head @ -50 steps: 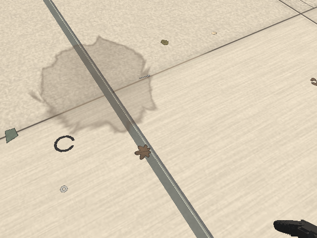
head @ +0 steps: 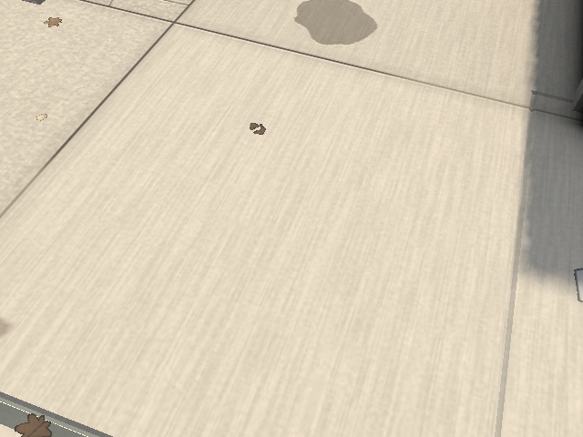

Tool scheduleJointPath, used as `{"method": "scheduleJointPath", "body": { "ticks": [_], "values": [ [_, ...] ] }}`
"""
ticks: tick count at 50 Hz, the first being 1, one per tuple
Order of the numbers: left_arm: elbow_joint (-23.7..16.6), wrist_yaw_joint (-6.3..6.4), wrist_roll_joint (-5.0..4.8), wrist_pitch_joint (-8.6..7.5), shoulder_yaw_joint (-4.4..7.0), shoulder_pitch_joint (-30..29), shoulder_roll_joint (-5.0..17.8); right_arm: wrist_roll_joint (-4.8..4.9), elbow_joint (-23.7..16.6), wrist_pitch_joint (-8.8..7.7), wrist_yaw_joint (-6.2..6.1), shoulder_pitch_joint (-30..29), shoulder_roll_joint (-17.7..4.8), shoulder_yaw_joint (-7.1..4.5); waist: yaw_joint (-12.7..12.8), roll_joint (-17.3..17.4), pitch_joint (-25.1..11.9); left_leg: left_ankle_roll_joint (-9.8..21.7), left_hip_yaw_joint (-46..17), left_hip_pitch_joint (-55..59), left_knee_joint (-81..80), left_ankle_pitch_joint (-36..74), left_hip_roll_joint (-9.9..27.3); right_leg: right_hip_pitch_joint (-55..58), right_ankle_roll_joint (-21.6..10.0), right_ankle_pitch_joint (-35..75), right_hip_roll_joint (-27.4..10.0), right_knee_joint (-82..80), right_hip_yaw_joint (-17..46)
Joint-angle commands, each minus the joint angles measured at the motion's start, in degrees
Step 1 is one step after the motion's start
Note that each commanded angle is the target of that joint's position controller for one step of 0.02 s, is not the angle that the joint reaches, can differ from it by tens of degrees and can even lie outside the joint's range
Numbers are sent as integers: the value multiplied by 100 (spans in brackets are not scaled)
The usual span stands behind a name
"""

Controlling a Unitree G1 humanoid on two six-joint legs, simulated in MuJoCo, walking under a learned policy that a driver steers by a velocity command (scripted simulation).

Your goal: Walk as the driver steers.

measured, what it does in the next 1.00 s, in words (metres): walks ahead: right foot, then left foot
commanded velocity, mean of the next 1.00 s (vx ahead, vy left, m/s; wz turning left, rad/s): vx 0.16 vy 0.00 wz -0.10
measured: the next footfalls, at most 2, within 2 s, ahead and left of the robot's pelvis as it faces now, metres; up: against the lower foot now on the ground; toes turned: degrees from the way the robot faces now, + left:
right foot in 0.34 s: +0.02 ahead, -0.15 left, +0.00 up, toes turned -15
left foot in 0.78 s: +0.34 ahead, -0.04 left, +0.00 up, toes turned -7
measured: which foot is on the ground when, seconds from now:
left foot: down 0.00-0.34, up 0.36-0.76, down 0.78-1.00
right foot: up 0.00-0.32, down 0.34-0.80, up 0.82-1.00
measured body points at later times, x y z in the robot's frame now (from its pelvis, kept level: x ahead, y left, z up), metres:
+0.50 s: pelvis +0.06 -0.07 +0.01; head +0.07 -0.10 +0.46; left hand +0.21 +0.17 -0.08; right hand +0.11 -0.38 -0.11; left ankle +0.10 +0.08 -0.66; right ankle -0.02 -0.14 -0.74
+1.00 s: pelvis +0.21 -0.10 +0.00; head +0.26 -0.10 +0.44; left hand +0.39 +0.16 -0.10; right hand +0.35 -0.40 -0.10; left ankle +0.30 -0.04 -0.74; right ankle +0.21 -0.27 -0.67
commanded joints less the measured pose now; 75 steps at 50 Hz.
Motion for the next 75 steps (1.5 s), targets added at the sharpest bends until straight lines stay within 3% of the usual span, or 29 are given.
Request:
{"method": "scheduleJointPath", "body": {
  "ticks": [1,5,9,14,16,17,18,19,20,22,26,31,35,38,39,40,41,42,43,44,47,53,60,61,62,63,65,69,75],
  "values": [
    [-189,21,3,-4,353,439,896,68,-529,-48,-98,-506,-696,-133,197,1045,-371,1090,-1349,846,-916,1951,1720,-914,304,-79,-375,1849,-89],
    [-413,-41,-80,38,183,0,449,59,-472,64,-206,-127,-791,-135,-149,1194,-301,1172,-630,1240,-998,2204,1542,-1107,531,435,-582,1320,-579],
    [-615,-148,-42,-3,57,-314,310,146,-454,74,-173,232,-1115,-241,-465,1364,-423,1152,-609,1333,-1481,-190,1764,-685,410,446,-887,98,-935],
    [-490,-253,-42,-94,71,57,373,308,-448,-72,32,148,-1296,-299,-207,1216,-177,948,-198,600,-1522,-912,1850,623,-89,679,-811,-1399,-1372],
    [-131,-249,-55,-121,121,787,358,352,-403,-93,86,79,-1068,-235,168,934,-270,715,242,19,-820,-1050,1630,1813,-316,1072,-540,-2181,-1630],
    [94,-208,-88,-140,227,1430,529,272,-370,-121,122,144,-707,-116,416,380,-483,465,652,-654,304,-980,1320,2860,-521,927,-625,-2415,-1208],
    [152,-122,-61,-195,338,2099,1093,4,-611,-187,177,-115,-162,80,582,-1351,-625,-43,1135,-2147,2789,-1969,680,3776,-1007,1301,-2061,-2895,976],
    [-69,-201,9,-385,325,1907,1344,140,-929,-329,188,-428,-450,7,558,-1461,-563,-122,308,-3547,3724,-2108,125,3630,-2014,-5,-2854,-3704,3111],
    [-71,-247,19,-525,199,1709,862,308,-907,-421,220,-623,-871,-97,570,-793,-148,-2,-31,-3797,4011,-1662,517,3430,-1952,-275,-2799,-3903,2736],
    [-95,-217,49,-630,53,1236,499,284,-632,-470,269,-326,-884,-111,275,-428,175,109,-52,-3608,3685,-532,833,3072,-1519,511,-2328,-3862,1550],
    [-115,-34,162,-607,7,809,500,173,-312,-369,316,86,-615,-49,-10,-268,-44,-203,228,-2606,3116,552,694,2605,-1082,4663,-1839,-3747,-251],
    [155,89,189,-565,16,904,523,192,-548,-295,358,-534,-224,137,245,-255,125,-234,422,-1626,1116,1780,344,2073,-728,4970,-1565,-3823,-1323],
    [286,156,83,-481,91,789,654,184,-730,-306,489,-502,-475,48,151,-303,20,11,455,-1586,662,1399,141,2662,-741,5775,-1890,-3244,-1381],
    [193,245,46,-358,118,523,674,149,-616,-311,487,438,-804,-138,-310,-312,-552,321,697,-602,327,1021,-306,2790,-557,6983,-1763,-1647,-1482],
    [155,235,44,-370,95,477,648,138,-576,-320,392,956,-984,-229,-622,-33,-841,539,475,340,-229,1917,-299,2324,-281,6341,-1458,-519,-1622],
    [-15,176,262,-443,-40,741,252,104,-653,-303,261,1311,-1442,-301,-496,1169,-1492,1160,-1169,2039,173,4386,994,806,68,2511,-867,1426,-1597],
    [-54,66,265,-483,-146,1335,1,22,-810,-288,226,1086,-1591,-283,-71,1792,-2511,2611,-3919,3257,-228,4486,2362,-721,414,-1376,217,3289,-674],
    [66,-34,100,-525,-43,1084,554,115,-977,-224,214,800,-1296,-246,-373,871,-2467,2418,-3489,2766,-659,2984,2106,-871,299,-902,-234,3498,35],
    [-94,-47,-16,-514,-25,579,617,181,-1050,-182,169,466,-1023,-173,-324,615,-1633,2105,-2840,2012,-840,1912,1823,-1089,221,-505,-435,3256,-119],
    [-94,3,46,-465,-25,401,554,244,-1071,-129,139,228,-827,-107,-157,81,-976,1787,-2404,1118,-1069,1219,1539,-1082,214,-215,-657,2728,-242],
    [-86,82,165,-293,-40,528,349,133,-1163,-20,66,-115,-846,-132,135,629,-386,1474,-1785,-446,-1360,782,910,-272,298,241,-754,1403,-455],
    [-53,128,142,-339,-93,383,203,181,-1206,153,-88,-54,-1081,-263,-51,908,-904,1302,-1821,-416,-1045,495,731,139,524,912,-637,-111,-448],
    [-4,-2,89,-560,60,579,344,264,-1305,333,-101,-26,-836,-183,84,1089,-851,695,-2315,-388,-127,210,393,1345,135,1679,-701,-2689,-409],
    [-72,42,199,-535,161,646,790,209,-1324,330,-92,223,-503,-93,-60,81,-953,326,-1669,-949,1009,-1020,-79,1872,-330,1873,-1974,-3077,675],
    [-33,18,417,-466,244,441,1120,227,-1558,246,-68,88,-611,-145,-212,-1623,-515,31,-522,-2058,2178,-2083,-807,1574,-1255,2639,-2844,-3406,2093],
    [-211,30,433,-484,163,245,777,153,-1425,192,-60,264,-1064,-287,-164,-1145,-578,-160,-720,-2055,3384,-2033,-385,1501,-1528,2874,-2987,-3322,2064],
    [-292,79,254,-468,58,-141,386,239,-1115,303,-84,527,-1043,-352,-272,-424,-481,-400,-562,-2072,4124,-1379,-277,1537,-1091,3093,-2297,-3011,803],
    [-179,154,199,-365,58,76,377,291,-1324,403,-57,134,-564,-197,39,-626,-408,-680,-111,-2241,3760,-794,-86,1975,-1097,3669,-1993,-2942,-127],
    [-73,100,117,-268,237,92,742,262,-1600,409,92,-135,-465,-115,221,-909,-667,-553,340,-1157,1986,-996,173,2067,-1232,3856,-2347,-2844,-505]
  ]
}}
Keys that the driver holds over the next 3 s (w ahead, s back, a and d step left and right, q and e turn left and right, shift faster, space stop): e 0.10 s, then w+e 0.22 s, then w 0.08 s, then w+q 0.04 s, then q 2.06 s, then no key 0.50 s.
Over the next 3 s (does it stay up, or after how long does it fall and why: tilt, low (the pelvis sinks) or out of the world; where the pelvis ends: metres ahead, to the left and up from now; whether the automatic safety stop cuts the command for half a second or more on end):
stays up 0.23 -0.11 0.00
